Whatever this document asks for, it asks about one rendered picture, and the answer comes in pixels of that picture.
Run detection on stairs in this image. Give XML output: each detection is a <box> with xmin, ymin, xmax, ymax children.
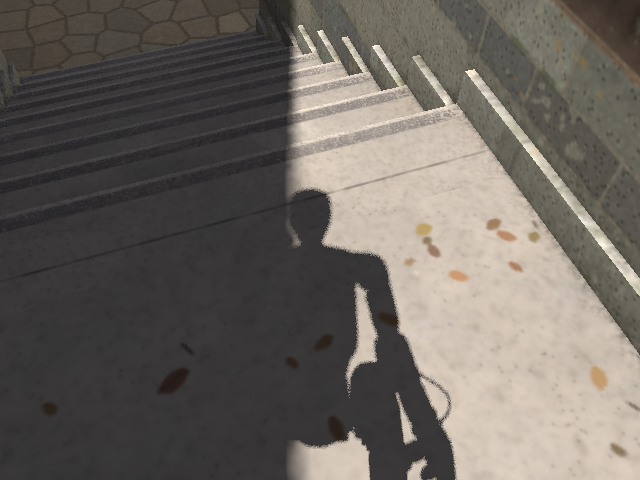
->
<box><xmin>0</xmin><ymin>30</ymin><xmax>424</xmax><ymax>216</ymax></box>

